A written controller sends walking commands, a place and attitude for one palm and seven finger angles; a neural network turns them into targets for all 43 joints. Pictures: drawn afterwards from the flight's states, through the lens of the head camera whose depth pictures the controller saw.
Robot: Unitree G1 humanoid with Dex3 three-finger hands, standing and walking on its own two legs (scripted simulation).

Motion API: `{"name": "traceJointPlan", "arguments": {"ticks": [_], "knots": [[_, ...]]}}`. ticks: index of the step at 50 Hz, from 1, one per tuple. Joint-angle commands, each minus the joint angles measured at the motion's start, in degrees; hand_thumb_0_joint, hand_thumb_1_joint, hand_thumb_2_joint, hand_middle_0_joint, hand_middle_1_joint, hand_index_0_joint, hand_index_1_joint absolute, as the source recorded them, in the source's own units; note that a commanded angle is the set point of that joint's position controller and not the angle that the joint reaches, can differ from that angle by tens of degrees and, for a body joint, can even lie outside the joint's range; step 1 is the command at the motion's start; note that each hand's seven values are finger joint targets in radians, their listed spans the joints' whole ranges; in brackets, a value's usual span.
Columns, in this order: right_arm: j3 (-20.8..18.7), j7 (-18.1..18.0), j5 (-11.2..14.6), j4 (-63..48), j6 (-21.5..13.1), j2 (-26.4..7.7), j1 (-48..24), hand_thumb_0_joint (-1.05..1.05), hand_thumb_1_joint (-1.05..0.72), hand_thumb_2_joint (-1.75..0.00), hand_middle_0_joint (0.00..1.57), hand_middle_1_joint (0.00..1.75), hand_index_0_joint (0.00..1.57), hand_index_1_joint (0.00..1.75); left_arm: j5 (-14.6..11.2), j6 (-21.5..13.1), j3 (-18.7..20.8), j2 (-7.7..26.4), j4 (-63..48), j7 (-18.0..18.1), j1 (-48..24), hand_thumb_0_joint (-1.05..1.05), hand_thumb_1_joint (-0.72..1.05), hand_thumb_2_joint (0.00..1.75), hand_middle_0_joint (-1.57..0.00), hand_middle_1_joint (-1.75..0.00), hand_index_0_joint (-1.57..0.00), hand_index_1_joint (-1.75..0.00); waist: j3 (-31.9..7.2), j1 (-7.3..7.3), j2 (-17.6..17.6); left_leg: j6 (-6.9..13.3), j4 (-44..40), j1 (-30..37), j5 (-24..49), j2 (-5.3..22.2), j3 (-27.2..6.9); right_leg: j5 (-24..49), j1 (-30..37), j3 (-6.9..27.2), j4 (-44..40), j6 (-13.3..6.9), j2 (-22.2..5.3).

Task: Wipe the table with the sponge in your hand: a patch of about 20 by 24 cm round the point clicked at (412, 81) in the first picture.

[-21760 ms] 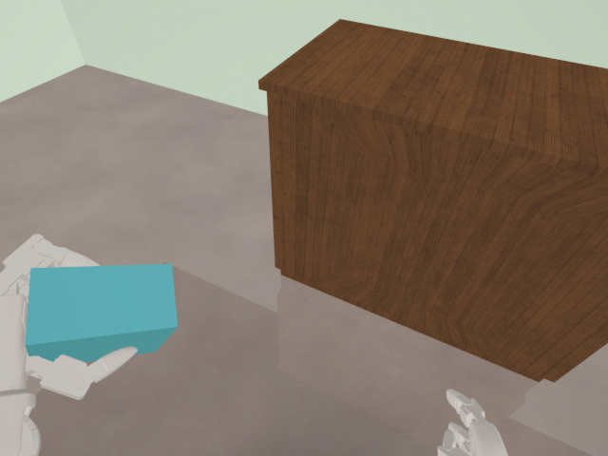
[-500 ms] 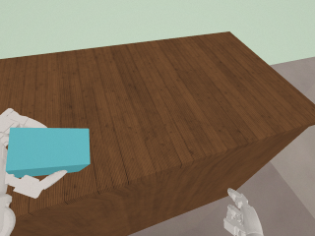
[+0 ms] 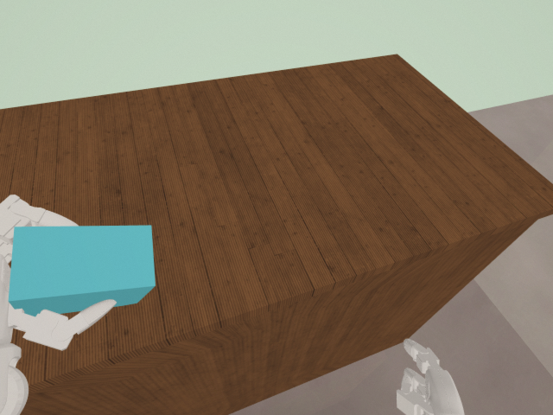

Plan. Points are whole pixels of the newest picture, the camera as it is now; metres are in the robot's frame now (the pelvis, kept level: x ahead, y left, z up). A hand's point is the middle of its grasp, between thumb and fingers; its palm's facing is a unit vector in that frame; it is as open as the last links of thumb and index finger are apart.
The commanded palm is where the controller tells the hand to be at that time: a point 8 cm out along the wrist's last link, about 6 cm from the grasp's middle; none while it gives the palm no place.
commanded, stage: turn the palm down, sponge in hand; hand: left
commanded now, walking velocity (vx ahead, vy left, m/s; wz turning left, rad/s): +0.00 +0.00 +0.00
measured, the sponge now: (105, 270) +0.23 +0.22 +0.14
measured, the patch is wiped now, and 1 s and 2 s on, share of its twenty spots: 0.00 0.00 0.00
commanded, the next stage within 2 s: none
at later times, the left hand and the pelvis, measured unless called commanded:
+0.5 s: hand (43, 274) +0.20 +0.25 +0.18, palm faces +0.46 -0.65 -0.61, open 10.6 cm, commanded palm +0.16 +0.27 +0.21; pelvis -0.03 -0.04 -0.01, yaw +1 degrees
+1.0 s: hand (54, 250) +0.22 +0.24 +0.20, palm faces +0.32 -0.42 -0.85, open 10.6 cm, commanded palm +0.18 +0.25 +0.25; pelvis +0.00 -0.04 -0.01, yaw +0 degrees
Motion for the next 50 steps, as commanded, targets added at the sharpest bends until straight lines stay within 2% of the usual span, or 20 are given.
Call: {"name": "traceJointPlan", "arguments": {"ticks": [1, 2, 3, 4, 6, 7, 10, 12, 15, 17, 18, 22, 23, 25, 27, 31, 32, 37, 41, 50], "knots": [[-2.91, -0.39, 0.06, -9.15, -3.04, -7.29, -4.86, 0.0, -0.9, -0.9, 0.2, 0.3, 0.2, 0.3, -0.08, -2.94, 4.6, 9.02, -11.14, 0.7, -2.7, 0.0, 0.1, 1.3, -1.2, -1.6, -1.2, -1.6, -8.59, -0.04, 2.72, -0.32, -5.74, 0.57, 6.54, 5.43, -4.37, 9.69, 3.73, 1.8, -1.34, -2.72, -3.38], [8.11, -5.11, 3.22, -17.47, -1.97, -9.57, 6.2, 0.0, -0.9, -0.9, 0.2, 0.3, 0.2, 0.3, 0.69, -12.46, 18.25, 55.53, -33.63, 1.77, -53.12, 0.0, 0.1, 1.3, -1.2, -1.6, -1.2, -1.6, -6.78, -3.14, 13.75, 0.75, -4.76, -7.12, 1.61, 2.38, -1.65, -3.76, 0.56, -1.23, 0.87, 2.07, 2.18], [-3.45, -2.32, -5.0, -8.93, -4.43, -7.47, -4.94, 0.0, -0.9, -0.9, 0.2, 0.3, 0.2, 0.3, 4.87, -0.67, 17.65, 25.73, 3.85, -1.96, -33.32, 0.0, 0.1, 1.3, -1.2, -1.6, -1.2, -1.6, -19.18, 5.98, 13.04, -3.13, -1.49, 7.56, 24.29, 1.33, 0.53, 8.06, 2.14, -4.98, 6.5, -5.53, 0.72], [-2.84, 0.76, -2.83, -8.44, -4.83, -10.55, -1.99, 0.0, -0.9, -0.9, 0.2, 0.3, 0.2, 0.3, 0.49, 3.49, 7.9, 17.04, 4.55, -3.95, -25.63, 0.0, 0.1, 1.3, -1.2, -1.6, -1.2, -1.6, -18.37, 2.48, 10.5, -6.91, -0.16, 9.31, 39.04, 2.02, -1.82, 12.97, -2.87, -7.5, 6.97, -4.86, 2.09], [-3.73, 1.32, -2.21, -7.26, -5.27, -11.31, -5.02, 0.0, -0.9, -0.9, 0.2, 0.3, 0.2, 0.3, -1.97, 9.07, 8.12, 14.79, -1.51, -7.72, -18.98, 0.0, 0.1, 1.3, -1.2, -1.6, -1.2, -1.6, -23.4, 5.0, 10.82, -5.87, 1.35, 15.06, 41.52, 3.19, -0.57, 12.9, -3.71, -6.56, 7.04, -3.6, 1.79], [-1.79, 2.2, -0.62, -7.77, -5.05, -9.75, -9.02, 0.0, -0.9, -0.9, 0.2, 0.3, 0.2, 0.3, -2.94, 12.93, 2.0, 7.04, 1.04, -8.73, -13.16, 0.0, 0.1, 1.3, -1.2, -1.6, -1.2, -1.6, -18.91, 5.1, 10.05, -5.94, 0.83, 12.3, 34.78, 2.95, -0.49, 8.83, -5.85, -7.09, 7.7, -3.33, 2.11], [-0.92, 2.16, -1.04, -8.95, -4.16, -10.97, -12.17, 0.0, -0.9, -0.9, 0.2, 0.3, 0.2, 0.3, 2.45, 15.07, -0.26, 12.44, -7.52, -8.25, -16.42, 0.0, 0.1, 1.3, -1.2, -1.6, -1.2, -1.6, -11.5, 3.63, 4.59, -2.88, -1.81, 2.03, 10.31, 1.92, -0.92, 5.2, -7.05, -8.18, 7.63, -3.22, 1.03], [-0.45, 1.39, -0.26, -10.59, -3.35, -10.53, -14.96, 0.0, -0.9, -0.9, 0.2, 0.3, 0.2, 0.3, 5.43, 14.33, 5.48, 19.69, -12.47, -5.75, -17.55, 0.0, 0.1, 1.3, -1.2, -1.6, -1.2, -1.6, -13.05, 3.8, 3.92, -1.65, -3.04, 0.38, -0.97, 1.46, -1.04, -0.94, -7.5, -6.69, 8.21, -3.13, 1.54], [-0.13, -0.18, -1.94, -9.62, -3.4, -8.76, -14.27, 0.0, -0.9, -0.9, 0.2, 0.3, 0.2, 0.3, 6.13, 10.61, 8.56, 21.71, -14.66, -2.0, -18.25, 0.0, 0.1, 1.3, -1.2, -1.6, -1.2, -1.6, -12.39, 3.62, 4.04, -1.65, -2.55, -0.91, -5.0, 1.2, -1.39, -5.08, -8.67, -6.38, 7.67, -2.84, 1.24], [0.0, -1.29, -0.98, -8.89, -2.67, -9.23, -14.68, 0.0, -0.9, -0.9, 0.2, 0.3, 0.2, 0.3, 7.13, 11.65, 10.91, 25.43, -10.61, -0.01, -24.35, 0.0, 0.1, 1.3, -1.2, -1.6, -1.2, -1.6, -11.63, 2.97, 5.64, -1.44, -2.51, -1.75, -11.43, 0.72, -0.76, -9.67, -10.53, -5.04, 6.72, -2.55, 1.12], [0.17, -1.72, -1.44, -8.39, -2.55, -8.52, -14.29, 0.0, -0.9, -0.9, 0.2, 0.3, 0.2, 0.3, 7.07, 12.39, 7.39, 21.9, -8.34, 0.18, -26.51, 0.0, 0.1, 1.3, -1.2, -1.6, -1.2, -1.6, -10.28, 3.01, 6.25, -1.64, -2.84, -2.92, -11.24, 0.49, -0.86, -9.38, -9.51, -5.11, 5.77, -2.81, 0.72], [0.57, -3.65, 0.07, -7.43, -1.2, -9.39, -15.57, 0.0, -0.9, -0.9, 0.2, 0.3, 0.2, 0.3, 9.16, 18.26, 6.57, 25.59, -2.91, -1.39, -29.19, 0.0, 0.1, 1.3, -1.2, -1.6, -1.2, -1.6, -8.81, 2.67, 8.23, -1.1, -2.08, -1.36, -11.67, -0.16, 0.73, -12.06, -9.31, -3.2, 3.19, -2.52, 0.17], [0.79, -4.03, -0.31, -7.39, -1.13, -9.35, -15.66, 0.0, -0.9, -0.9, 0.2, 0.3, 0.2, 0.3, 9.71, 19.14, 3.86, 24.29, -2.88, -2.36, -30.77, 0.0, 0.1, 1.3, -1.2, -1.6, -1.2, -1.6, -8.28, 2.53, 8.21, -1.07, -2.2, -1.66, -11.49, -0.34, 0.52, -12.21, -8.85, -3.08, 2.54, -2.57, -0.11], [0.74, -4.85, -0.31, -7.31, -1.52, -9.49, -15.59, 0.0, -0.9, -0.9, 0.2, 0.3, 0.2, 0.3, 10.74, 19.8, 3.49, 26.05, -2.46, -4.6, -29.96, 0.0, 0.1, 1.3, -1.2, -1.6, -1.2, -1.6, -8.72, 2.67, 4.48, -0.63, -1.23, -0.57, -9.26, -0.28, 0.87, -13.58, -8.31, -2.12, 1.31, -2.13, -0.56], [1.19, -5.23, 0.66, -8.49, -2.42, -8.85, -17.47, 0.0, -0.9, -0.9, 0.2, 0.3, 0.2, 0.3, 11.98, 19.49, 2.23, 26.66, -5.26, -6.38, -33.15, 0.0, 0.1, 1.3, -1.2, -1.6, -1.2, -1.6, -9.97, 2.44, 4.75, -0.4, 0.24, 1.44, -7.79, -0.75, 1.87, -15.51, -9.06, -1.04, 0.65, -2.05, -0.76], [0.21, -5.69, -0.49, -8.16, -3.02, -9.08, -14.62, 0.0, -0.9, -0.9, 0.2, 0.3, 0.2, 0.3, 12.19, 17.43, 6.88, 30.86, -6.44, -8.47, -26.43, 0.0, 0.1, 1.3, -1.2, -1.6, -1.2, -1.6, -11.21, 4.22, 1.34, -0.49, 2.43, 0.84, -0.73, 0.44, 1.11, -10.84, -6.11, 0.67, 0.3, -1.71, -2.27], [0.36, -5.59, 0.43, -8.24, -3.43, -9.02, -16.25, 0.0, -0.9, -0.9, 0.2, 0.3, 0.2, 0.3, 12.23, 17.6, 9.59, 33.32, -5.22, -8.01, -26.62, 0.0, 0.1, 1.3, -1.2, -1.6, -1.2, -1.6, -10.3, 4.88, 3.02, -0.82, 3.16, 0.74, -0.48, 0.13, 1.65, -12.43, -6.19, 2.18, -0.52, -2.04, -2.31], [-0.4, -5.13, 0.58, -8.2, -2.81, -9.2, -15.0, 0.0, -0.9, -0.9, 0.2, 0.3, 0.2, 0.3, 13.34, 18.65, 11.77, 34.44, -5.29, -5.76, -24.26, 0.0, 0.1, 1.3, -1.2, -1.6, -1.2, -1.6, -11.93, 5.93, 5.14, -1.23, 4.83, -0.06, 5.69, 0.58, 1.41, -1.95, -3.36, 3.01, 1.98, -2.18, -3.28], [-0.91, -5.26, 0.41, -8.97, -1.45, -10.07, -13.13, 0.0, -0.9, -0.9, 0.2, 0.3, 0.2, 0.3, 14.79, 21.8, 10.3, 33.83, -7.5, -6.1, -19.96, 0.0, 0.1, 1.3, -1.2, -1.6, -1.2, -1.6, -14.02, 5.67, 2.38, -0.67, 4.97, -0.01, 9.89, 1.2, 1.49, 9.06, -1.46, 1.73, 4.96, -1.2, -3.69], [-0.29, -5.77, 1.14, -9.67, -1.7, -10.24, -14.4, 0.0, -0.9, -0.9, 0.2, 0.3, 0.2, 0.3, 20.78, 25.85, 7.78, 35.66, -11.81, -8.14, -23.12, 0.0, 0.1, 1.3, -1.2, -1.6, -1.2, -1.6, -15.67, 5.91, 3.6, -0.4, 3.59, 2.71, 13.2, 1.01, 1.12, 11.57, -2.01, -1.0, 5.9, -1.32, -2.39]]}}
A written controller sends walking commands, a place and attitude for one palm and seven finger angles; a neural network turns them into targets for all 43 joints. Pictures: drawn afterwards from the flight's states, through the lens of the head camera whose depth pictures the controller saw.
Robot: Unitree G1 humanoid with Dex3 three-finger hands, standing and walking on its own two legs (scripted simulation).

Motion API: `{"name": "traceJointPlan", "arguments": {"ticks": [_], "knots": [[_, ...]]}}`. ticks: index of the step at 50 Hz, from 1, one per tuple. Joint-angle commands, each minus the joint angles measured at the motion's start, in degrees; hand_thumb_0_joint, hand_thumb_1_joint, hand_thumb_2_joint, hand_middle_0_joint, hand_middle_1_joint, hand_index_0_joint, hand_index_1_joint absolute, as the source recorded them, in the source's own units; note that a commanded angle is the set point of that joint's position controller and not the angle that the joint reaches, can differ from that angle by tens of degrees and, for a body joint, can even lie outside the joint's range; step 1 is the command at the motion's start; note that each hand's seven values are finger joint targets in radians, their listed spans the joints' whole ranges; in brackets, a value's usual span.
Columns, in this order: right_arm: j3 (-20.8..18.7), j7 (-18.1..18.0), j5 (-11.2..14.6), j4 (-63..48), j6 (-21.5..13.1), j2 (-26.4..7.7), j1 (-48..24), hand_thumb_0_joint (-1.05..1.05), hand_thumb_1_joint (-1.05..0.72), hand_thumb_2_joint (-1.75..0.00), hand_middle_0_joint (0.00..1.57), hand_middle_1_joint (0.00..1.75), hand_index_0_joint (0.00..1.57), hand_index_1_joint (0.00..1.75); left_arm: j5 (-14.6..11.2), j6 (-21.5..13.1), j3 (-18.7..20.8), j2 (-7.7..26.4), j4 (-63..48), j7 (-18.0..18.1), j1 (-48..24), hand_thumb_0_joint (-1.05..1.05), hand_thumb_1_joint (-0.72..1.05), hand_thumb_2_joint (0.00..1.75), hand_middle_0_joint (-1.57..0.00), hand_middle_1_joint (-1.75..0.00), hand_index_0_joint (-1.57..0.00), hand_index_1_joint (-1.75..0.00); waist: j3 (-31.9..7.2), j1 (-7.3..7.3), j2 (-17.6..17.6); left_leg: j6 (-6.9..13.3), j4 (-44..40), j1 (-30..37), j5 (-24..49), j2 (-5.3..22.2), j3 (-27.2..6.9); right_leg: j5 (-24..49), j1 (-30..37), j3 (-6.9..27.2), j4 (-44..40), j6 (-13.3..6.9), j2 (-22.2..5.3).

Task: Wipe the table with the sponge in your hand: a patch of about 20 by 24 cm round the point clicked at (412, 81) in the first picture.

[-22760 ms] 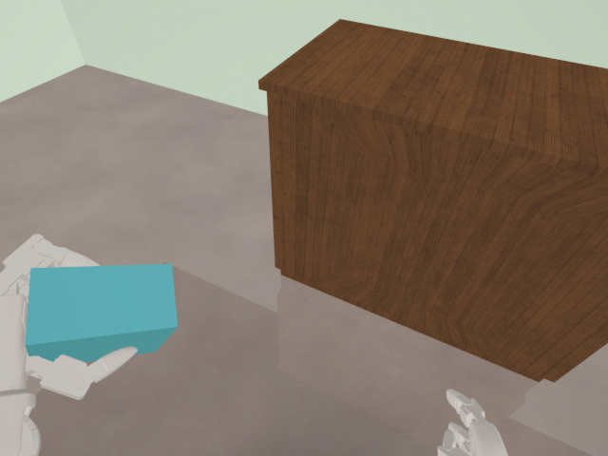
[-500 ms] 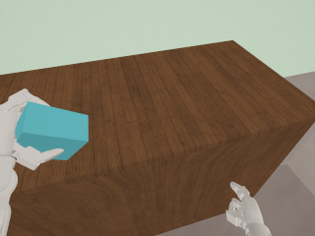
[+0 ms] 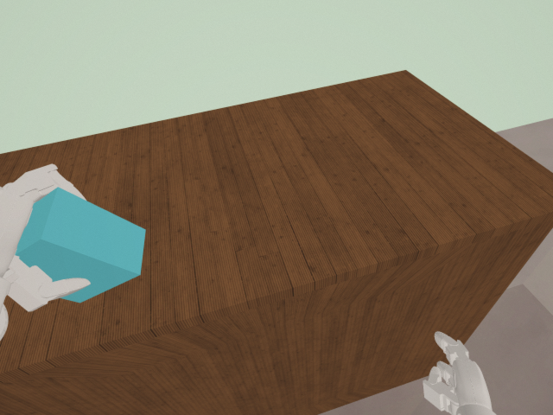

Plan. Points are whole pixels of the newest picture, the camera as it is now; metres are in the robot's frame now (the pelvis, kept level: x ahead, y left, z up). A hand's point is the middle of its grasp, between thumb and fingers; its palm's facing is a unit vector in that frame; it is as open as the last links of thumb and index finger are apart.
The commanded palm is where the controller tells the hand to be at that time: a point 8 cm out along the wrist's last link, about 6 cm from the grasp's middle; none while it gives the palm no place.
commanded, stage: turn the palm down, sponge in hand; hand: left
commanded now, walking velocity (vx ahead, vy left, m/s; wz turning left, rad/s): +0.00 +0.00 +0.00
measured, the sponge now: (85, 256) +0.23 +0.27 +0.17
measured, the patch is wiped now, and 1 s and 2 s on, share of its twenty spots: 0.00 0.00 0.00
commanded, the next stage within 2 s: move the sponge above the wiping area in 1.24 s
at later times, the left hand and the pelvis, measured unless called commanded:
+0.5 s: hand (23, 223) +0.22 +0.30 +0.24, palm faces +0.28 -0.19 -0.94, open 10.6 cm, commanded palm +0.17 +0.31 +0.31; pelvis -0.02 +0.02 +0.01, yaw +0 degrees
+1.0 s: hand (27, 226) +0.22 +0.29 +0.24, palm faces +0.30 -0.07 -0.95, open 10.6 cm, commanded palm +0.16 +0.29 +0.32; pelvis -0.04 +0.01 +0.01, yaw +0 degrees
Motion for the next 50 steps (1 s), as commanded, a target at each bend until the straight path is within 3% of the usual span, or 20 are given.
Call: {"name": "traceJointPlan", "arguments": {"ticks": [1, 2, 4, 7, 9, 12, 13, 16, 17, 20, 22, 25, 27, 31, 32, 36, 37, 39, 42, 50], "knots": [[-0.77, -0.26, -0.33, -11.03, -3.6, -4.13, -11.76, 0.0, -0.9, -0.9, 0.2, 0.3, 0.2, 0.3, 4.28, -0.47, 8.96, 16.46, -12.41, 2.35, -12.85, 0.0, 0.1, 1.3, -1.2, -1.6, -1.2, -1.6, -11.1, 0.92, -2.4, 2.87, -3.22, 4.6, 16.65, -0.9, 1.79, 17.71, 2.44, 2.04, -6.28, 2.29, -3.41], [-0.12, 0.03, 0.66, -11.47, -4.11, -3.61, -14.59, 0.0, -0.9, -0.9, 0.2, 0.3, 0.2, 0.3, 5.02, 0.6, 9.18, 16.6, -12.72, 2.8, -13.98, 0.0, 0.1, 1.3, -1.2, -1.6, -1.2, -1.6, -10.42, 1.52, -0.51, 2.66, -3.57, 5.44, 16.04, -1.13, 1.72, 15.59, 1.7, 2.61, -6.84, 1.54, -2.58], [-0.15, 0.11, -0.03, -10.71, -3.41, -3.87, -13.11, 0.0, -0.9, -0.9, 0.2, 0.3, 0.2, 0.3, 6.72, 1.95, 7.49, 16.22, -12.23, 2.96, -15.59, 0.0, 0.1, 1.3, -1.2, -1.6, -1.2, -1.6, -10.68, 1.14, -0.67, 2.41, -4.97, 4.72, 16.3, -0.66, 0.86, 15.3, 2.7, 1.42, -6.88, 1.65, -2.94], [0.72, 0.6, 0.92, -10.75, -3.19, -3.51, -17.42, 0.0, -0.9, -0.9, 0.2, 0.3, 0.2, 0.3, 9.43, 5.49, 7.48, 17.3, -11.22, 2.56, -17.78, 0.0, 0.1, 1.3, -1.2, -1.6, -1.2, -1.6, -10.69, 2.42, 0.35, 2.08, -6.22, 5.47, 16.54, -0.86, 0.54, 13.98, 3.33, 2.18, -7.34, 0.64, -2.07], [0.76, 0.61, 0.37, -10.1, -2.19, -3.71, -16.33, 0.0, -0.9, -0.9, 0.2, 0.3, 0.2, 0.3, 11.28, 7.21, 4.45, 16.33, -10.61, 1.54, -20.39, 0.0, 0.1, 1.3, -1.2, -1.6, -1.2, -1.6, -10.82, 1.67, -0.49, 2.08, -7.28, 5.28, 16.44, -0.5, 0.06, 13.62, 3.8, 1.21, -7.7, 1.0, -2.48], [1.88, 0.97, 1.51, -10.64, -1.99, -2.97, -21.25, 0.0, -0.9, -0.9, 0.2, 0.3, 0.2, 0.3, 13.79, 10.17, 2.63, 16.22, -9.86, -0.57, -23.33, 0.0, 0.1, 1.3, -1.2, -1.6, -1.2, -1.6, -10.15, 2.49, 0.47, 1.96, -8.63, 5.8, 14.89, -0.73, -0.48, 11.18, 3.51, 1.97, -8.51, 0.09, -1.49], [1.62, 0.8, 0.67, -10.17, -1.49, -3.82, -19.21, 0.0, -0.9, -0.9, 0.2, 0.3, 0.2, 0.3, 14.41, 10.43, 1.55, 16.47, -9.45, -1.31, -24.63, 0.0, 0.1, 1.3, -1.2, -1.6, -1.2, -1.6, -10.84, 2.14, -1.25, 2.1, -9.02, 5.17, 14.9, -0.48, -0.66, 11.71, 4.27, 0.93, -8.82, 0.37, -1.95], [1.65, 0.56, 0.88, -10.51, -0.97, -3.3, -20.31, 0.0, -0.9, -0.9, 0.2, 0.3, 0.2, 0.3, 17.56, 11.26, -0.83, 16.65, -11.03, -3.38, -26.81, 0.0, 0.1, 1.3, -1.2, -1.6, -1.2, -1.6, -11.37, 2.18, 1.46, 2.07, -10.11, 6.24, 14.77, -0.65, -1.24, 10.8, 4.44, 1.11, -8.62, 0.3, -1.93], [2.42, 0.81, 1.8, -11.22, -1.78, -2.45, -24.04, 0.0, -0.9, -0.9, 0.2, 0.3, 0.2, 0.3, 18.21, 11.88, -0.57, 16.63, -11.58, -3.69, -28.0, 0.0, 0.1, 1.3, -1.2, -1.6, -1.2, -1.6, -11.2, 2.89, 2.91, 2.04, -10.38, 6.52, 13.43, -1.04, -1.39, 9.22, 4.16, 2.45, -8.79, -0.58, -0.88], [2.02, 0.71, 0.67, -10.1, -0.87, -3.48, -21.56, 0.0, -0.9, -0.9, 0.2, 0.3, 0.2, 0.3, 20.37, 11.97, -0.63, 18.38, -9.77, -4.56, -28.45, 0.0, 0.1, 1.3, -1.2, -1.6, -1.2, -1.6, -11.85, 2.81, -0.03, 2.07, -11.01, 5.8, 13.15, -0.92, -1.96, 8.99, 4.88, 1.67, -9.0, -0.12, -1.62], [2.63, 0.96, 1.58, -10.81, -1.32, -2.56, -25.6, 0.0, -0.9, -0.9, 0.2, 0.3, 0.2, 0.3, 21.44, 12.75, -0.18, 18.78, -10.95, -4.49, -30.81, 0.0, 0.1, 1.3, -1.2, -1.6, -1.2, -1.6, -11.8, 3.46, 2.28, 1.94, -11.51, 5.74, 10.87, -1.21, -2.17, 6.91, 4.8, 3.31, -8.97, -0.91, -0.67], [2.16, 1.04, 0.74, -9.4, -0.4, -3.51, -23.33, 0.0, -0.9, -0.9, 0.2, 0.3, 0.2, 0.3, 23.12, 12.92, -1.07, 19.39, -8.55, -4.51, -32.42, 0.0, 0.1, 1.3, -1.2, -1.6, -1.2, -1.6, -12.71, 3.31, 1.72, 1.79, -11.96, 5.36, 10.75, -1.07, -2.5, 6.94, 5.19, 2.44, -8.88, -0.61, -1.67], [2.78, 1.26, 1.76, -10.22, -0.98, -2.39, -27.14, 0.0, -0.9, -0.9, 0.2, 0.3, 0.2, 0.3, 23.34, 13.53, -1.24, 18.74, -9.0, -4.38, -34.08, 0.0, 0.1, 1.3, -1.2, -1.6, -1.2, -1.6, -11.52, 3.68, 1.95, 1.76, -12.1, 5.12, 8.54, -1.4, -2.65, 4.99, 4.42, 3.95, -9.34, -1.21, -0.72], [2.28, 1.1, 1.05, -9.27, -0.2, -2.98, -24.53, 0.0, -0.9, -0.9, 0.2, 0.3, 0.2, 0.3, 24.68, 12.71, -3.06, 18.15, -7.45, -4.72, -35.25, 0.0, 0.1, 1.3, -1.2, -1.6, -1.2, -1.6, -11.61, 3.13, -0.18, 1.86, -12.07, 5.25, 7.82, -1.4, -2.43, 4.43, 3.8, 2.96, -9.67, -0.45, -1.88], [2.85, 1.35, 1.82, -10.22, -1.06, -2.14, -27.74, 0.0, -0.9, -0.9, 0.2, 0.3, 0.2, 0.3, 24.77, 13.09, -2.67, 17.85, -7.8, -4.73, -35.47, 0.0, 0.1, 1.3, -1.2, -1.6, -1.2, -1.6, -11.38, 3.71, 0.79, 1.79, -11.89, 5.02, 6.65, -1.63, -2.65, 3.56, 3.75, 4.88, -9.94, -1.38, -1.14], [2.09, 1.32, 1.05, -9.4, -0.26, -3.03, -24.01, 0.0, -0.9, -0.9, 0.2, 0.3, 0.2, 0.3, 25.84, 12.24, -3.31, 17.48, -5.35, -4.8, -33.29, 0.0, 0.1, 1.3, -1.2, -1.6, -1.2, -1.6, -11.38, 3.22, -2.44, 1.98, -11.0, 4.56, 7.09, -1.65, -1.92, 3.39, 3.39, 4.05, -10.3, -0.45, -2.34], [2.67, 1.58, 1.7, -10.08, -1.04, -2.33, -27.14, 0.0, -0.9, -0.9, 0.2, 0.3, 0.2, 0.3, 26.21, 12.65, -2.85, 17.31, -4.9, -4.74, -32.9, 0.0, 0.1, 1.3, -1.2, -1.6, -1.2, -1.6, -10.67, 3.64, -2.0, 1.84, -10.68, 4.21, 5.81, -1.85, -2.08, 1.81, 2.78, 6.2, -10.7, -1.31, -1.53], [2.25, 1.62, 1.18, -9.39, -0.67, -2.91, -24.54, 0.0, -0.9, -0.9, 0.2, 0.3, 0.2, 0.3, 26.58, 11.77, -3.67, 16.98, -4.89, -4.42, -33.6, 0.0, 0.1, 1.3, -1.2, -1.6, -1.2, -1.6, -11.28, 2.97, -2.5, 1.94, -10.09, 4.38, 6.8, -1.93, -1.65, 2.31, 2.84, 5.16, -10.7, -0.6, -2.41], [2.8, 1.8, 1.43, -10.21, -1.33, -2.1, -28.04, 0.0, -0.9, -0.9, 0.2, 0.3, 0.2, 0.3, 27.8, 11.13, -3.23, 17.92, -7.28, -3.72, -36.58, 0.0, 0.1, 1.3, -1.2, -1.6, -1.2, -1.6, -11.12, 3.49, 0.67, 1.76, -9.94, 4.86, 5.44, -2.43, -1.89, 0.25, 2.45, 7.57, -11.1, -1.59, -1.87], [1.92, 1.79, 0.35, -8.64, -0.89, -2.95, -24.99, 0.0, -0.9, -0.9, 0.2, 0.3, 0.2, 0.3, 27.8, 10.11, -2.53, 18.24, -3.27, -2.98, -35.59, 0.0, 0.1, 1.3, -1.2, -1.6, -1.2, -1.6, -11.34, 3.39, -2.59, 1.85, -8.63, 5.24, 8.62, -2.34, -1.31, 2.45, 3.02, 7.47, -11.47, -0.94, -3.09]]}}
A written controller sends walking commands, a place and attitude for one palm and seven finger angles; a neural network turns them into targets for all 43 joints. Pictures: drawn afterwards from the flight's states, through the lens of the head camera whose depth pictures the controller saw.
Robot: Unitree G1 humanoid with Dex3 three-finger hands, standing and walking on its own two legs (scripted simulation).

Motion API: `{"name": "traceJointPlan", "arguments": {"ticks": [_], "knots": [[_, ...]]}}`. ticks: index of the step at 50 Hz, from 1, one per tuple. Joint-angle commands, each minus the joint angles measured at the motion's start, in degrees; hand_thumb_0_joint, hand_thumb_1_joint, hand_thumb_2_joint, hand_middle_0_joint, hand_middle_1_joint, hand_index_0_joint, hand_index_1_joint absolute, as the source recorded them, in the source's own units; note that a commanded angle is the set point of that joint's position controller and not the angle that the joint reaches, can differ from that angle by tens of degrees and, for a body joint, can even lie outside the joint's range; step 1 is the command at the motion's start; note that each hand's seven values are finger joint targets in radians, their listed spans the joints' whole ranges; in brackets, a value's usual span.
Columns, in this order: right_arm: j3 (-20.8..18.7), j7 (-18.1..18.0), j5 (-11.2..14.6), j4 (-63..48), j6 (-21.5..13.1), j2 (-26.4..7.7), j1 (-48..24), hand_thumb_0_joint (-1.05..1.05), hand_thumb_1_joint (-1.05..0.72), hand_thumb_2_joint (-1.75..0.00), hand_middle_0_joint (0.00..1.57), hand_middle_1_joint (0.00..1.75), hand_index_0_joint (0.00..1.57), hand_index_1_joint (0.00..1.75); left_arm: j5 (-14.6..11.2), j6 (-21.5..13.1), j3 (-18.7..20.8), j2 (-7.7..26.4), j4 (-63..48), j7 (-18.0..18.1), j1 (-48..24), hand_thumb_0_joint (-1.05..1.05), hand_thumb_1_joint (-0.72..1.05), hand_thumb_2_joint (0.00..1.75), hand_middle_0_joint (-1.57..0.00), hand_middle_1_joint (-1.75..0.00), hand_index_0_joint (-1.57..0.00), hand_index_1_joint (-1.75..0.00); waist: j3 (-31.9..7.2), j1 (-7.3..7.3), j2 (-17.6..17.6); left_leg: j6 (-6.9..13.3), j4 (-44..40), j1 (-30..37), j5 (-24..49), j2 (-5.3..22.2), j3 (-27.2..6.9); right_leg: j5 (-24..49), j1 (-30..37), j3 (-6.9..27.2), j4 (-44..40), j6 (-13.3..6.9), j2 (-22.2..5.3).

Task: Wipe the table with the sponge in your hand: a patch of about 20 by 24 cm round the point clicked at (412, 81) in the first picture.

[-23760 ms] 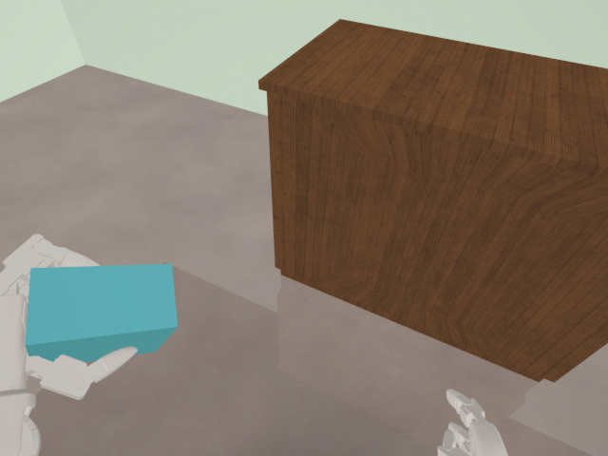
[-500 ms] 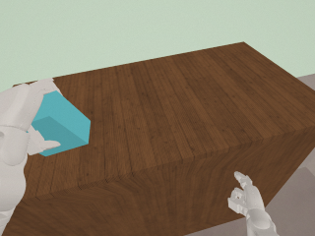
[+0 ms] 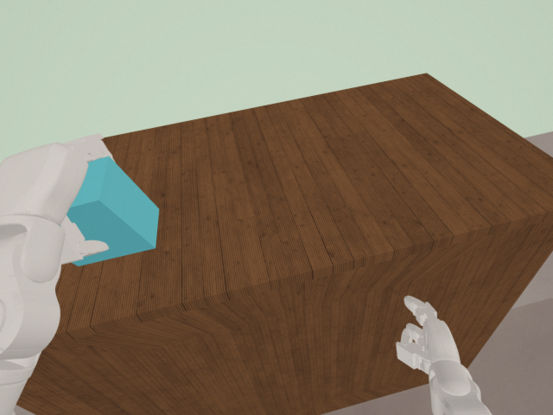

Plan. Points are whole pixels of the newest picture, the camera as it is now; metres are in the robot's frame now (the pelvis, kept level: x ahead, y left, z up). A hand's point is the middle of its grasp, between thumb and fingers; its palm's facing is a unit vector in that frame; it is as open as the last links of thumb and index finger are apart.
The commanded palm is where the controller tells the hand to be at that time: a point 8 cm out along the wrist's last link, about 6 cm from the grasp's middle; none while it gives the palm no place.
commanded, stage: turn the palm down, sponge in hand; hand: left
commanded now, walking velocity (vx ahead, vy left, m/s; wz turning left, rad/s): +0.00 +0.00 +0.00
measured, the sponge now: (101, 223) +0.26 +0.28 +0.19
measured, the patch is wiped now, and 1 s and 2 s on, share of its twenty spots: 0.00 0.00 0.00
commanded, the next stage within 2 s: move the sponge above the wiping area in 0.24 s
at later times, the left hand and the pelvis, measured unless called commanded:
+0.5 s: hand (86, 194) +0.26 +0.28 +0.24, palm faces +0.32 -0.09 -0.94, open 10.6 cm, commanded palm +0.20 +0.28 +0.31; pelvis +0.01 +0.00 +0.00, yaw +0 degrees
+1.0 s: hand (95, 201) +0.27 +0.28 +0.22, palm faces +0.28 -0.10 -0.95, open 10.6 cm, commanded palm +0.22 +0.28 +0.29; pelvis +0.01 +0.01 +0.00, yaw +0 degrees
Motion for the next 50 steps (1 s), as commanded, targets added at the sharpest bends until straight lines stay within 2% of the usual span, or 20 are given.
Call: {"name": "traceJointPlan", "arguments": {"ticks": [1, 2, 5, 10, 12, 15, 17, 18, 22, 25, 27, 30, 32, 36, 37, 40, 42, 44, 47, 50], "knots": [[-2.08, -0.16, -0.44, -11.04, -3.37, -4.42, -15.16, 0.0, -0.9, -0.9, 0.2, 0.3, 0.2, 0.3, 2.29, -0.79, 12.22, 16.67, -8.16, 3.41, -18.17, 0.0, 0.1, 1.3, -1.2, -1.6, -1.2, -1.6, -12.09, 0.24, -3.65, 1.29, -3.3, 3.3, 3.03, -1.2, -1.74, -2.0, 1.66, 6.54, -8.1, -1.07, -2.19], [-1.49, -0.01, 0.38, -11.77, -4.08, -3.7, -17.9, 0.0, -0.9, -0.9, 0.2, 0.3, 0.2, 0.3, 2.11, -0.41, 12.24, 16.33, -8.28, 3.3, -18.81, 0.0, 0.1, 1.3, -1.2, -1.6, -1.2, -1.6, -11.6, 0.64, -2.77, 1.11, -3.49, 3.26, 1.67, -1.47, -2.12, -4.16, 1.13, 8.32, -8.76, -1.84, -1.43], [-2.03, -0.1, -0.26, -11.07, -3.61, -4.43, -14.96, 0.0, -0.9, -0.9, 0.2, 0.3, 0.2, 0.3, 2.04, -0.77, 11.33, 15.49, -7.05, 3.04, -17.54, 0.0, 0.1, 1.3, -1.2, -1.6, -1.2, -1.6, -11.43, 0.23, -4.05, 1.28, -3.78, 2.97, 2.76, -1.17, -1.84, -1.87, 1.59, 5.75, -8.07, -0.97, -2.01], [-2.08, -0.06, -0.33, -11.47, -3.75, -4.49, -14.67, 0.0, -0.9, -0.9, 0.2, 0.3, 0.2, 0.3, 2.29, -0.96, 11.58, 15.64, -7.82, 2.88, -16.72, 0.0, 0.1, 1.3, -1.2, -1.6, -1.2, -1.6, -12.54, 0.46, -3.95, 1.4, -3.95, 3.3, 3.45, -1.06, -1.72, -0.67, 2.18, 5.09, -7.59, -0.99, -1.96], [-1.57, 0.17, 0.28, -12.29, -4.36, -3.76, -17.41, 0.0, -0.9, -0.9, 0.2, 0.3, 0.2, 0.3, 2.39, -0.71, 12.69, 16.43, -9.78, 3.0, -17.0, 0.0, 0.1, 1.3, -1.2, -1.6, -1.2, -1.6, -13.33, 1.0, -2.01, 1.25, -3.72, 3.81, 4.18, -1.19, -2.06, -0.17, 2.58, 7.05, -7.54, -1.9, -1.3], [-2.11, 0.14, -0.56, -11.58, -3.83, -4.54, -14.16, 0.0, -0.9, -0.9, 0.2, 0.3, 0.2, 0.3, 2.4, -0.98, 12.58, 16.35, -9.46, 3.29, -16.58, 0.0, 0.1, 1.3, -1.2, -1.6, -1.2, -1.6, -13.44, 0.58, -3.28, 1.4, -3.83, 3.9, 6.12, -1.0, -1.67, 2.8, 3.22, 4.76, -6.99, -1.16, -1.88], [-1.57, 0.24, 0.22, -12.4, -4.42, -3.77, -17.18, 0.0, -0.9, -0.9, 0.2, 0.3, 0.2, 0.3, 2.28, -0.6, 13.2, 16.82, -10.44, 3.34, -17.47, 0.0, 0.1, 1.3, -1.2, -1.6, -1.2, -1.6, -13.23, 1.07, -1.53, 1.19, -3.83, 4.25, 5.58, -1.08, -2.21, 1.43, 2.8, 6.9, -7.39, -2.07, -1.17], [-2.05, 0.25, -0.42, -11.73, -4.07, -4.47, -14.62, 0.0, -0.9, -0.9, 0.2, 0.3, 0.2, 0.3, 2.02, -0.82, 12.54, 16.02, -9.89, 3.52, -17.03, 0.0, 0.1, 1.3, -1.2, -1.6, -1.2, -1.6, -13.99, 0.76, -2.3, 1.3, -3.91, 3.82, 6.2, -0.77, -1.9, 2.58, 3.64, 4.7, -6.93, -1.58, -1.74], [-1.47, 0.66, 0.3, -12.91, -4.3, -3.52, -17.3, 0.0, -0.9, -0.9, 0.2, 0.3, 0.2, 0.3, 1.85, -0.5, 12.24, 14.72, -12.28, 3.46, -15.24, 0.0, 0.1, 1.3, -1.2, -1.6, -1.2, -1.6, -13.08, 1.18, -1.5, 1.2, -4.24, 4.48, 6.56, -0.99, -2.23, 2.71, 3.03, 5.91, -7.17, -2.08, -0.93], [-2.17, 0.76, -0.48, -12.36, -3.6, -4.21, -14.26, 0.0, -0.9, -0.9, 0.2, 0.3, 0.2, 0.3, 1.7, -0.79, 11.15, 13.34, -13.0, 3.67, -12.87, 0.0, 0.1, 1.3, -1.2, -1.6, -1.2, -1.6, -13.47, 0.67, -2.1, 1.32, -4.31, 4.68, 8.2, -0.83, -1.53, 5.26, 3.68, 3.63, -6.78, -1.26, -1.63], [-1.48, 0.8, 0.32, -13.15, -4.17, -3.26, -16.86, 0.0, -0.9, -0.9, 0.2, 0.3, 0.2, 0.3, 1.55, -0.31, 10.76, 12.7, -13.55, 3.94, -14.64, 0.0, 0.1, 1.3, -1.2, -1.6, -1.2, -1.6, -11.82, 0.87, -1.68, 1.21, -4.96, 4.61, 5.72, -0.74, -2.22, 2.06, 2.27, 5.16, -7.41, -1.99, -0.77], [-2.29, 0.32, -0.32, -11.59, -3.54, -4.49, -12.93, 0.0, -0.9, -0.9, 0.2, 0.3, 0.2, 0.3, 2.38, -0.68, 10.7, 13.54, -9.67, 4.52, -15.51, 0.0, 0.1, 1.3, -1.2, -1.6, -1.2, -1.6, -12.1, 0.32, -3.48, 1.23, -5.57, 4.15, 4.57, -0.54, -1.92, 1.38, 2.46, 3.35, -7.59, -1.24, -1.15], [-1.51, 0.34, 0.3, -12.86, -4.11, -3.66, -16.27, 0.0, -0.9, -0.9, 0.2, 0.3, 0.2, 0.3, 2.71, -0.37, 11.18, 14.25, -11.59, 4.8, -17.17, 0.0, 0.1, 1.3, -1.2, -1.6, -1.2, -1.6, -12.79, 1.04, -1.58, 1.19, -5.68, 4.43, 4.04, -0.83, -2.21, 0.49, 2.79, 5.32, -7.55, -2.18, -0.55], [-2.1, 0.49, -0.45, -11.99, -3.07, -4.28, -13.92, 0.0, -0.9, -0.9, 0.2, 0.3, 0.2, 0.3, 2.88, -0.2, 11.15, 14.25, -10.87, 4.81, -15.16, 0.0, 0.1, 1.3, -1.2, -1.6, -1.2, -1.6, -13.25, 0.62, -2.4, 1.27, -5.33, 4.58, 7.15, -0.86, -1.6, 3.74, 3.79, 3.65, -7.37, -1.47, -1.19], [-1.41, 0.58, 0.36, -12.81, -3.75, -3.53, -16.74, 0.0, -0.9, -0.9, 0.2, 0.3, 0.2, 0.3, 2.51, 0.25, 10.34, 13.01, -11.29, 4.6, -16.41, 0.0, 0.1, 1.3, -1.2, -1.6, -1.2, -1.6, -12.82, 0.83, -1.76, 1.16, -5.54, 4.61, 5.19, -0.91, -2.14, 1.34, 3.11, 5.42, -7.81, -2.21, -0.58], [-2.18, 0.31, -0.23, -11.46, -3.37, -4.38, -13.37, 0.0, -0.9, -0.9, 0.2, 0.3, 0.2, 0.3, 2.88, -0.06, 9.69, 12.9, -8.22, 4.4, -15.64, 0.0, 0.1, 1.3, -1.2, -1.6, -1.2, -1.6, -12.14, 0.27, -3.99, 1.28, -5.63, 4.03, 4.81, -0.69, -1.82, 1.72, 2.92, 3.44, -7.93, -1.32, -1.12], [-1.45, 0.23, 0.49, -12.34, -3.92, -3.68, -16.45, 0.0, -0.9, -0.9, 0.2, 0.3, 0.2, 0.3, 3.27, 0.33, 9.08, 12.73, -9.25, 4.1, -17.58, 0.0, 0.1, 1.3, -1.2, -1.6, -1.2, -1.6, -11.95, 0.43, -1.72, 1.28, -5.74, 4.23, 3.3, -1.05, -2.03, -0.24, 2.18, 5.38, -8.21, -2.14, -0.43], [-2.02, 0.14, 0.0, -11.37, -3.92, -4.07, -13.62, 0.0, -0.9, -0.9, 0.2, 0.3, 0.2, 0.3, 3.46, -0.05, 7.05, 10.96, -7.64, 4.09, -18.11, 0.0, 0.1, 1.3, -1.2, -1.6, -1.2, -1.6, -12.53, -0.17, -2.2, 1.25, -5.86, 4.35, 3.93, -0.93, -1.93, 0.95, 2.59, 3.35, -7.92, -1.45, -1.0], [-1.26, -0.06, 0.4, -12.33, -4.41, -3.48, -16.47, 0.0, -0.9, -0.9, 0.2, 0.3, 0.2, 0.3, 4.28, 0.14, 7.07, 11.81, -8.93, 3.79, -20.72, 0.0, 0.1, 1.3, -1.2, -1.6, -1.2, -1.6, -12.56, 0.28, -1.67, 1.35, -6.21, 4.65, 2.54, -1.22, -2.33, -0.69, 2.39, 5.31, -8.18, -2.27, -0.32], [-1.95, -0.36, -0.32, -10.67, -4.08, -4.56, -13.03, 0.0, -0.9, -0.9, 0.2, 0.3, 0.2, 0.3, 5.3, -0.06, 7.7, 13.34, -4.1, 3.8, -20.86, 0.0, 0.1, 1.3, -1.2, -1.6, -1.2, -1.6, -12.2, -0.14, -3.36, 1.34, -6.08, 3.74, 3.17, -1.22, -1.99, -0.2, 2.62, 3.95, -8.45, -1.56, -0.85]]}}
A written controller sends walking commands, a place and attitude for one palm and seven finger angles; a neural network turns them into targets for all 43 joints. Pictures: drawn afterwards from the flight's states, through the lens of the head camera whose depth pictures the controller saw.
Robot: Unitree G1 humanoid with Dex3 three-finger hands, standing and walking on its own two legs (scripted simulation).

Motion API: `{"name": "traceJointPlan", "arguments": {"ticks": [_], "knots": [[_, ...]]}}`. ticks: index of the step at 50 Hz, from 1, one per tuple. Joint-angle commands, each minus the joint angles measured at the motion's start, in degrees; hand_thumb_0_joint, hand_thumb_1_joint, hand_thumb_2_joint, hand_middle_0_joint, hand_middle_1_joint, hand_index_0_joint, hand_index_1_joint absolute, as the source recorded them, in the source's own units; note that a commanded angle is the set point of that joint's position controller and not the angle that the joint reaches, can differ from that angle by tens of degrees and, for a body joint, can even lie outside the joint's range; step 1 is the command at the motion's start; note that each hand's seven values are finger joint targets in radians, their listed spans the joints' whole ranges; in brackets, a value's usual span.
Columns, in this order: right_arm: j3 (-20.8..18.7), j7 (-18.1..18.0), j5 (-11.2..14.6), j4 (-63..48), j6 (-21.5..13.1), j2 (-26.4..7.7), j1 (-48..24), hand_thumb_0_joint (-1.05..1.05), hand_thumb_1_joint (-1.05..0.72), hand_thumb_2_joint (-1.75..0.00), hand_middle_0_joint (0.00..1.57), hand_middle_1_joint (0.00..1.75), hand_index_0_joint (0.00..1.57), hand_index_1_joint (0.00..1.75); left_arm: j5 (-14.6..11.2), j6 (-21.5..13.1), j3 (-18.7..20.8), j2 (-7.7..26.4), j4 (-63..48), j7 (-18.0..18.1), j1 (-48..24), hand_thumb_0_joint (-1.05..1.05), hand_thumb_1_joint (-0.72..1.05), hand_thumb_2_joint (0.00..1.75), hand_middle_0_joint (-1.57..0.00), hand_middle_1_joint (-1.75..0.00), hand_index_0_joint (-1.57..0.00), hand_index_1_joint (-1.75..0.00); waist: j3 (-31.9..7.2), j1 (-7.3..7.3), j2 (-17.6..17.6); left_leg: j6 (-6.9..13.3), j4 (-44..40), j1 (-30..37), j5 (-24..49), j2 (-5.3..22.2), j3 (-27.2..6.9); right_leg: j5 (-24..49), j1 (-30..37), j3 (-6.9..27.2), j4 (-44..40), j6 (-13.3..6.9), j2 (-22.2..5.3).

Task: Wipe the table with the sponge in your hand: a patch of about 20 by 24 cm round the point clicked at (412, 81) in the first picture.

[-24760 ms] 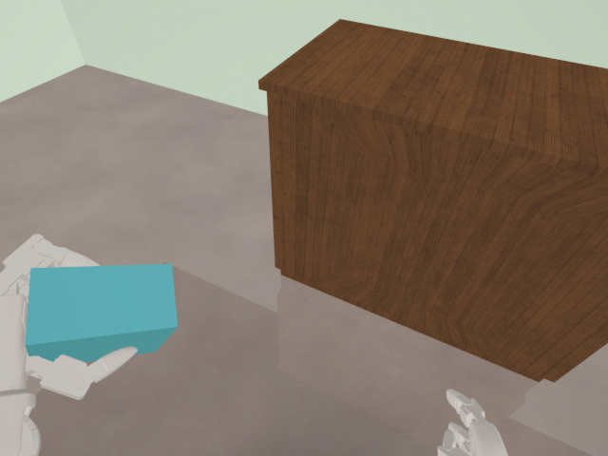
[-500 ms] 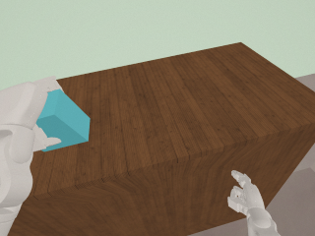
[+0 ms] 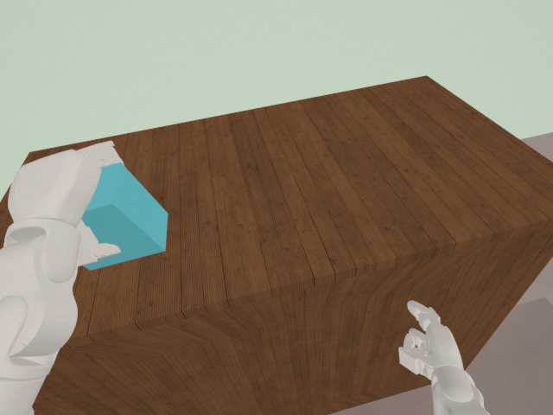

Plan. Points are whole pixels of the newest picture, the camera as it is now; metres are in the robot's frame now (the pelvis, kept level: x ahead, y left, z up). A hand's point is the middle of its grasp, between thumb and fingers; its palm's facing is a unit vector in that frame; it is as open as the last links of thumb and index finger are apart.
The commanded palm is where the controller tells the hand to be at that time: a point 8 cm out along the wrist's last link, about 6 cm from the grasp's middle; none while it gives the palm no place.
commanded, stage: move the sponge above the wiping area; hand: left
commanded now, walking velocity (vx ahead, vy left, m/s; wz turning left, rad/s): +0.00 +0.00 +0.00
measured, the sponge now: (113, 227) +0.27 +0.27 +0.17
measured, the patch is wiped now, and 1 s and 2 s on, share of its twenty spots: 0.00 0.00 0.00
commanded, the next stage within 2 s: none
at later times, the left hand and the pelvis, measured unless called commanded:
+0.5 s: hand (96, 210) +0.28 +0.29 +0.20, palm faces +0.16 -0.06 -0.98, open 10.6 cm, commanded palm +0.23 +0.29 +0.28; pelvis +0.01 +0.00 +0.00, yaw +0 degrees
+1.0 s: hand (110, 207) +0.28 +0.28 +0.20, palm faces +0.21 -0.09 -0.97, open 10.6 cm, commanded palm +0.23 +0.27 +0.27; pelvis +0.01 +0.00 +0.00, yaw +0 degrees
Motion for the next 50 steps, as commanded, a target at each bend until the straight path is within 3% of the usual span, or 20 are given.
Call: {"name": "traceJointPlan", "arguments": {"ticks": [1, 2, 4, 8, 11, 12, 20, 22, 26, 27, 28, 31, 32, 36, 37, 40, 42, 45, 47, 50], "knots": [[-1.43, -0.22, -0.53, -10.32, -3.42, -4.55, -14.55, 0.0, -0.9, -0.9, 0.2, 0.3, 0.2, 0.3, 3.57, -0.92, 10.87, 17.02, -6.76, 2.83, -20.13, 0.0, 0.1, 1.3, -1.2, -1.6, -1.2, -1.6, -11.97, 0.38, -2.02, 0.96, -3.95, 2.89, 3.53, -0.9, -2.03, -0.08, 1.61, 3.88, -6.2, -2.08, -0.44], [-0.8, -0.2, -0.06, -11.37, -4.01, -3.93, -17.4, 0.0, -0.9, -0.9, 0.2, 0.3, 0.2, 0.3, 3.44, -0.62, 10.7, 16.89, -7.81, 2.63, -21.45, 0.0, 0.1, 1.3, -1.2, -1.6, -1.2, -1.6, -12.38, 0.8, -0.72, 0.92, -3.92, 3.18, 2.24, -0.94, -2.34, -1.57, 1.46, 5.81, -6.39, -2.91, -0.09], [-1.24, -0.26, -0.51, -10.15, -3.86, -4.38, -14.61, 0.0, -0.9, -0.9, 0.2, 0.3, 0.2, 0.3, 3.88, -0.9, 9.16, 15.8, -4.68, 2.62, -22.6, 0.0, 0.1, 1.3, -1.2, -1.6, -1.2, -1.6, -12.88, 0.07, -1.73, 0.86, -3.84, 3.1, 3.54, -1.0, -2.0, -0.12, 1.81, 3.79, -6.06, -2.14, -0.52], [-1.34, 0.03, -0.55, -10.51, -4.16, -4.32, -15.09, 0.0, -0.9, -0.9, 0.2, 0.3, 0.2, 0.3, 4.02, -1.06, 9.58, 16.25, -5.97, 1.93, -22.87, 0.0, 0.1, 1.3, -1.2, -1.6, -1.2, -1.6, -15.62, 0.44, -1.65, 1.03, -2.95, 3.63, 5.7, -0.95, -1.96, 2.15, 3.25, 4.23, -5.46, -2.37, -0.81], [-1.54, 0.28, -0.69, -10.0, -3.47, -4.59, -14.26, 0.0, -0.9, -0.9, 0.2, 0.3, 0.2, 0.3, 4.26, -0.83, 10.24, 16.79, -3.72, 1.14, -20.26, 0.0, 0.1, 1.3, -1.2, -1.6, -1.2, -1.6, -13.53, 0.35, -3.29, 1.05, -2.68, 2.94, 6.04, -0.86, -1.6, 3.02, 2.34, 4.05, -5.89, -1.91, -0.88], [-1.17, 0.36, -0.25, -10.92, -3.98, -4.32, -16.58, 0.0, -0.9, -0.9, 0.2, 0.3, 0.2, 0.3, 4.3, -0.58, 11.81, 18.03, -4.31, 0.99, -19.64, 0.0, 0.1, 1.3, -1.2, -1.6, -1.2, -1.6, -14.05, 0.96, -2.79, 1.03, -2.32, 2.94, 6.27, -0.93, -2.09, 2.92, 2.65, 6.02, -5.7, -2.81, -0.28], [-1.64, 0.32, -0.62, -10.1, -3.24, -4.78, -13.63, 0.0, -0.9, -0.9, 0.2, 0.3, 0.2, 0.3, 4.29, -1.0, 10.31, 16.89, -2.9, 0.18, -18.67, 0.0, 0.1, 1.3, -1.2, -1.6, -1.2, -1.6, -13.65, 0.08, -4.07, 1.23, -1.85, 2.77, 7.29, -0.99, -1.62, 4.93, 2.31, 3.93, -5.5, -1.69, -1.04], [-1.21, 0.18, -0.13, -10.91, -3.83, -4.36, -16.42, 0.0, -0.9, -0.9, 0.2, 0.3, 0.2, 0.3, 4.6, -1.0, 10.57, 17.76, -4.19, -0.05, -21.0, 0.0, 0.1, 1.3, -1.2, -1.6, -1.2, -1.6, -14.19, 0.4, -1.36, 1.25, -1.7, 3.53, 6.96, -1.25, -2.0, 4.03, 2.14, 6.09, -5.66, -2.66, -0.48], [-1.71, -0.09, -0.69, -9.41, -3.92, -4.88, -13.14, 0.0, -0.9, -0.9, 0.2, 0.3, 0.2, 0.3, 5.62, -2.0, 8.88, 17.4, -0.86, -0.21, -23.45, 0.0, 0.1, 1.3, -1.2, -1.6, -1.2, -1.6, -13.77, -0.35, -3.11, 1.25, -2.4, 3.52, 6.51, -1.25, -2.06, 3.7, 1.83, 3.48, -5.97, -1.79, -0.9], [-1.16, -0.28, -0.12, -10.47, -4.71, -4.28, -16.2, 0.0, -0.9, -0.9, 0.2, 0.3, 0.2, 0.3, 5.78, -2.02, 8.74, 17.52, -2.61, -0.39, -25.02, 0.0, 0.1, 1.3, -1.2, -1.6, -1.2, -1.6, -14.31, 0.01, -1.64, 1.33, -2.21, 4.24, 6.06, -1.46, -2.47, 2.41, 1.68, 5.74, -6.08, -2.72, -0.2], [-1.53, -0.2, -0.72, -9.73, -4.8, -4.52, -14.22, 0.0, -0.9, -0.9, 0.2, 0.3, 0.2, 0.3, 6.12, -2.65, 7.5, 16.77, -3.5, -0.12, -27.14, 0.0, 0.1, 1.3, -1.2, -1.6, -1.2, -1.6, -16.04, -0.4, 0.15, 1.28, -2.2, 4.63, 7.13, -1.29, -2.11, 3.5, 2.54, 3.81, -5.51, -2.38, -0.98], [-1.77, 0.29, -0.95, -9.51, -4.61, -4.43, -13.58, 0.0, -0.9, -0.9, 0.2, 0.3, 0.2, 0.3, 6.65, -2.88, 7.46, 16.11, -3.26, -0.01, -24.4, 0.0, 0.1, 1.3, -1.2, -1.6, -1.2, -1.6, -15.9, 0.21, -0.31, 1.18, -2.59, 4.69, 9.38, -1.43, -2.28, 6.24, 3.31, 3.22, -5.18, -2.39, -0.72], [-1.32, 0.24, -0.46, -10.57, -5.09, -3.97, -16.14, 0.0, -0.9, -0.9, 0.2, 0.3, 0.2, 0.3, 6.34, -2.57, 9.03, 17.02, -4.47, 0.02, -24.28, 0.0, 0.1, 1.3, -1.2, -1.6, -1.2, -1.6, -16.22, 0.86, -0.29, 1.18, -2.78, 5.0, 9.1, -1.36, -3.07, 5.55, 3.65, 5.05, -5.08, -3.31, 0.03], [-1.85, 1.01, -1.09, -9.73, -3.97, -4.24, -13.47, 0.0, -0.9, -0.9, 0.2, 0.3, 0.2, 0.3, 6.09, -2.14, 9.66, 16.03, -4.43, 1.13, -20.96, 0.0, 0.1, 1.3, -1.2, -1.6, -1.2, -1.6, -15.9, 0.98, -1.92, 0.97, -2.95, 4.27, 11.57, -1.0, -1.99, 8.75, 4.36, 2.48, -4.7, -2.38, -0.58], [-1.32, 1.09, -0.48, -10.56, -4.29, -3.89, -16.14, 0.0, -0.9, -0.9, 0.2, 0.3, 0.2, 0.3, 5.64, -1.69, 10.64, 16.32, -4.76, 1.26, -21.17, 0.0, 0.1, 1.3, -1.2, -1.6, -1.2, -1.6, -15.46, 1.37, -1.93, 0.88, -3.22, 4.19, 10.6, -0.97, -2.82, 7.27, 4.1, 4.45, -4.98, -3.32, 0.24], [-1.86, 1.53, -0.83, -10.5, -3.19, -4.22, -13.61, 0.0, -0.9, -0.9, 0.2, 0.3, 0.2, 0.3, 5.01, -1.4, 9.74, 14.22, -5.6, 2.0, -17.27, 0.0, 0.1, 1.3, -1.2, -1.6, -1.2, -1.6, -15.68, 1.17, -2.54, 0.83, -3.24, 3.83, 11.38, -0.67, -1.75, 8.6, 4.62, 2.2, -4.72, -2.31, -0.52], [-1.39, 1.36, -0.19, -11.18, -3.12, -3.94, -16.03, 0.0, -0.9, -0.9, 0.2, 0.3, 0.2, 0.3, 4.59, -0.76, 10.18, 14.25, -5.82, 2.05, -17.79, 0.0, 0.1, 1.3, -1.2, -1.6, -1.2, -1.6, -14.04, 1.1, -2.92, 0.89, -3.42, 3.72, 9.09, -0.68, -2.28, 5.72, 3.05, 4.15, -5.46, -2.96, 0.37], [-1.95, 1.41, -0.53, -10.83, -2.79, -4.27, -13.47, 0.0, -0.9, -0.9, 0.2, 0.3, 0.2, 0.3, 4.67, -0.93, 6.91, 11.29, -6.35, 2.24, -17.55, 0.0, 0.1, 1.3, -1.2, -1.6, -1.2, -1.6, -14.54, 0.31, -2.79, 0.95, -3.3, 4.13, 9.1, -0.59, -1.58, 6.37, 2.91, 2.0, -5.33, -2.05, -0.3], [-1.41, 1.09, 0.0, -11.25, -3.11, -4.22, -15.93, 0.0, -0.9, -0.9, 0.2, 0.3, 0.2, 0.3, 5.12, -0.42, 8.78, 13.83, -6.09, 2.36, -18.71, 0.0, 0.1, 1.3, -1.2, -1.6, -1.2, -1.6, -13.49, 0.53, -1.96, 0.99, -3.53, 3.76, 7.13, -0.84, -2.17, 3.88, 2.22, 4.43, -5.71, -2.98, 0.49], [-1.86, 0.98, -0.54, -10.67, -3.01, -4.39, -13.68, 0.0, -0.9, -0.9, 0.2, 0.3, 0.2, 0.3, 5.86, -0.93, 6.18, 11.93, -6.06, 2.47, -19.86, 0.0, 0.1, 1.3, -1.2, -1.6, -1.2, -1.6, -14.63, 0.0, -1.95, 1.06, -3.52, 4.3, 8.12, -1.05, -1.75, 4.87, 2.84, 2.38, -5.54, -2.2, -0.08]]}}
